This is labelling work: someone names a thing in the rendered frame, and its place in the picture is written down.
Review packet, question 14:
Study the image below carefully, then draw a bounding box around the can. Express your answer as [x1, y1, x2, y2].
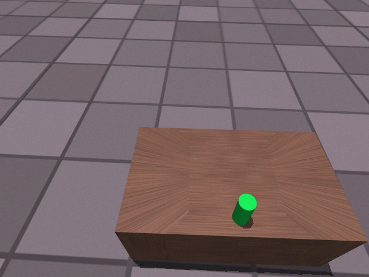
[232, 194, 257, 226]

